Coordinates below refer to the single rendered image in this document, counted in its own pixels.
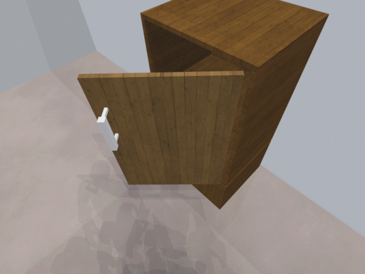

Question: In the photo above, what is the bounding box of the handle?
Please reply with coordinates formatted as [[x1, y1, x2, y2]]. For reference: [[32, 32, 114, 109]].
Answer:
[[97, 108, 119, 151]]

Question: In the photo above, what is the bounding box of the cupboard door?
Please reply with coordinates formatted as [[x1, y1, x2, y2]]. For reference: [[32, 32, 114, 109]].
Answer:
[[77, 71, 244, 185]]

